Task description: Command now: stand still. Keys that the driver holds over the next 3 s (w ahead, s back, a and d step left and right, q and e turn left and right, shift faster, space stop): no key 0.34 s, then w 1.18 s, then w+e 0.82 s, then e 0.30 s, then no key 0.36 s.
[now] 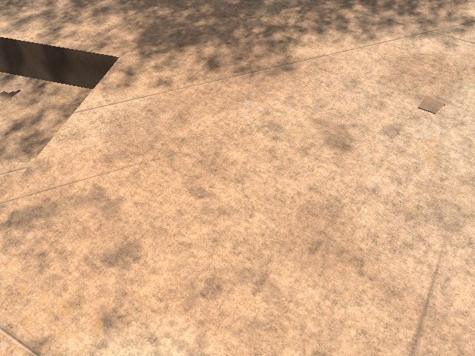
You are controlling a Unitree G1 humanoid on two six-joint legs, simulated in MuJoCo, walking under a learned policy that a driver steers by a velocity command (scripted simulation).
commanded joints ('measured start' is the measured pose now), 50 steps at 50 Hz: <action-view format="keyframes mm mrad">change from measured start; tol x16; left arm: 1 72 76 9 -2 0 -3 3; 27 248 159 59 18 11 -8 -7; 50 -344 74 39 -272 6 -32 -75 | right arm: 1 59 -67 -7 -5 0 -5 -4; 29 -59 -64 -32 -135 -22 -51 46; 35 475 -208 -94 14 -7 -61 30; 39 179 -106 -54 -81 -12 -75 28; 50 287 -116 -23 -28 -6 -103 13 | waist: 1 3 0 36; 26 73 -166 199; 32 -74 -78 141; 35 -162 299 40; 38 -21 26 129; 50 -20 110 127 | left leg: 1 25 112 -119 -57 108 10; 17 28 116 -119 -47 126 8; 23 -181 43 -102 62 -474 60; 28 -393 46 -12 362 -257 46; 32 36 -10 42 100 -130 50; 33 264 24 -42 39 -134 58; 35 377 401 -699 -245 -420 193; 36 282 387 -611 -224 -416 188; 43 215 222 -179 -218 333 125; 50 149 203 -76 -228 603 118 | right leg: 1 -66 -100 93 -75 127 -31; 17 -64 -96 88 -76 141 -33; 25 -55 -205 356 -191 -567 -188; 28 -7 -319 472 -255 -467 -253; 32 -223 -186 229 -105 -212 -167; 34 -528 24 -40 418 -145 -70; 36 -665 -26 23 756 -220 -91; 50 -442 5 -132 246 191 -70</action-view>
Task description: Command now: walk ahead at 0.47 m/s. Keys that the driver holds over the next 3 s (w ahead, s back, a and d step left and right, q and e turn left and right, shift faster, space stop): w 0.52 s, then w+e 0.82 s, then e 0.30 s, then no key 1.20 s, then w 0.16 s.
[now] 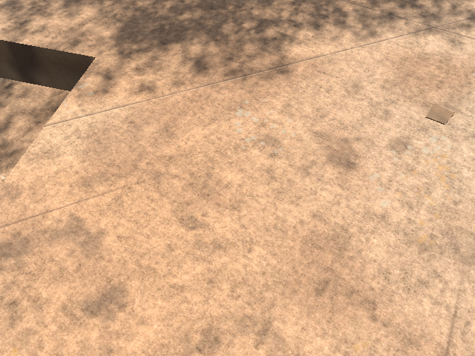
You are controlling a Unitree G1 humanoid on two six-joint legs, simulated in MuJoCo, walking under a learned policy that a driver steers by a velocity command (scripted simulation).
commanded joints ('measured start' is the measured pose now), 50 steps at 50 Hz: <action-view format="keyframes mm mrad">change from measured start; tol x32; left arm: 1 -74 38 -1 -77 -6 -9 6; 6 469 203 70 72 29 -34 43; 27 531 92 2 137 -2 -71 47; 50 39 28 12 -112 8 19 -21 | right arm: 1 37 -150 -21 -16 1 -15 -8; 28 -610 -112 -34 -305 -4 46 45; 34 -45 -314 -105 -186 -52 1 0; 50 -141 -166 -61 -160 -1 -26 1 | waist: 1 36 129 102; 7 148 -182 -306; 29 103 -49 72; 35 -49 256 -405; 50 43 91 60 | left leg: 1 -127 253 -70 6 860 82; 5 -136 234 -26 528 1015 54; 7 -661 -22 -24 1224 -206 19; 8 -754 34 -131 1263 -112 42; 29 -768 101 18 410 257 -1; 33 -182 85 -20 270 235 70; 35 231 540 -709 134 111 227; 40 -283 345 -198 -7 183 73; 50 -239 289 113 -30 490 48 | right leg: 1 120 58 -53 -121 36 -38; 5 561 98 -16 -233 -10 -121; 7 959 -391 774 -398 -263 -324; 13 419 -181 321 -588 -34 -171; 32 734 -145 157 -242 782 -105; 35 90 119 96 558 -414 -43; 50 -20 -50 37 89 117 -8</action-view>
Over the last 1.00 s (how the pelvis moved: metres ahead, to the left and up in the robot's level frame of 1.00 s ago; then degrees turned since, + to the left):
0.22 0.04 -0.01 0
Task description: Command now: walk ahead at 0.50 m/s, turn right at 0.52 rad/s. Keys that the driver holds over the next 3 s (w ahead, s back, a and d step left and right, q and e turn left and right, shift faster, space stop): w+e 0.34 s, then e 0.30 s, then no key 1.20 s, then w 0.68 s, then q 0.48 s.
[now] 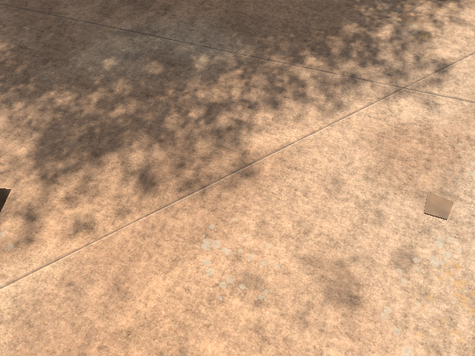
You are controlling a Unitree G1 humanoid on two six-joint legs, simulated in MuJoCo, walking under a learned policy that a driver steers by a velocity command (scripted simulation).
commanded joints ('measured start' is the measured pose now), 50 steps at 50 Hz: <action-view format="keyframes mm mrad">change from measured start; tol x32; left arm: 1 -97 -9 -18 -85 1 -8 -16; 50 162 106 -21 -92 -10 81 44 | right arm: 1 5 -111 -14 -50 1 -16 -7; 50 -205 -195 14 -276 -7 101 -2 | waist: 1 4 108 65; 12 116 -153 -316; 50 28 214 -99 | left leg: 1 -61 261 -59 -116 433 63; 9 127 311 32 384 999 50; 12 -641 1 -145 1221 -321 -63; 35 -373 -11 -259 290 101 -25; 38 178 457 -672 241 1258 194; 50 -255 213 -441 -32 31 138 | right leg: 1 38 17 -64 -172 80 -5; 10 566 181 -96 -447 -182 -173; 12 978 -259 790 -639 -219 -386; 22 529 2 201 -628 695 -166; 35 654 24 340 -367 757 -46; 37 500 115 303 -78 439 10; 38 313 304 173 215 -579 39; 50 428 163 57 -187 -411 75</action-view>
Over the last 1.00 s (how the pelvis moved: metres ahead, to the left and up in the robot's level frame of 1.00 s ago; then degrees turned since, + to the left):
0.57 0.01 0.01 -12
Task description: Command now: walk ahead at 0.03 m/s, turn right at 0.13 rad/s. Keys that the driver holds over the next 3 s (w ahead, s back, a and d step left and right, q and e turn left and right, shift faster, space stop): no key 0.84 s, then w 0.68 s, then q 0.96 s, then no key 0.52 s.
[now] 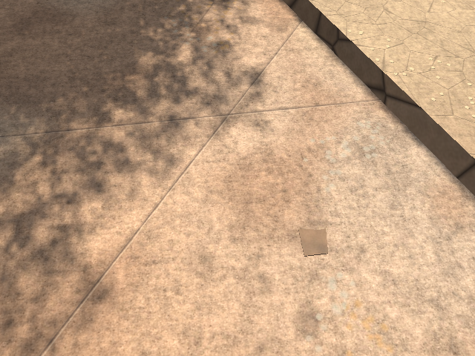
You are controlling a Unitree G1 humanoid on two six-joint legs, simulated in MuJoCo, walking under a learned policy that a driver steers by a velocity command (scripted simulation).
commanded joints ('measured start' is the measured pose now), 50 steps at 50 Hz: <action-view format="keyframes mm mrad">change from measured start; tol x8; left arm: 1 101 61 3 -4 -1 8 2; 6 113 91 -9 17 22 -37 14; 9 -27 47 -32 22 5 -67 19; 50 308 54 -2 318 4 -89 41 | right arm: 1 -4 -160 -40 -43 -2 5 5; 43 111 -31 -8 317 15 11 -16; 50 -62 -22 -22 211 -13 -13 16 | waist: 1 19 211 -118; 5 44 135 -62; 7 -11 -101 -26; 21 -1 38 -15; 43 4 19 -26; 50 78 -103 201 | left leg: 1 42 209 -242 -197 -193 131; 5 -89 190 -243 -188 -356 39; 7 -46 46 -87 -58 -257 -50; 9 188 50 -88 -35 -89 -49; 11 229 73 -103 -53 -35 -45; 16 134 95 -132 -88 -65 -34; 37 187 107 -132 -57 74 -18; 43 191 93 -121 -50 -2 -17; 46 35 -1 -40 98 -347 -1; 50 -283 47 7 333 -343 7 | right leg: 1 116 -4 -74 -160 30 -15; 4 251 -8 -103 -398 178 -62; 6 286 -148 95 -575 156 -112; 8 -49 -266 235 -689 -58 -148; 21 123 -139 67 -589 241 -92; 42 176 -141 32 -563 404 -82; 47 159 -227 221 -698 -276 -200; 50 244 -359 344 -749 -173 -283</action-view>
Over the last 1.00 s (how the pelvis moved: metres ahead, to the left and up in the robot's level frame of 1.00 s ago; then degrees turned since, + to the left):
0.39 -0.07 -0.01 -29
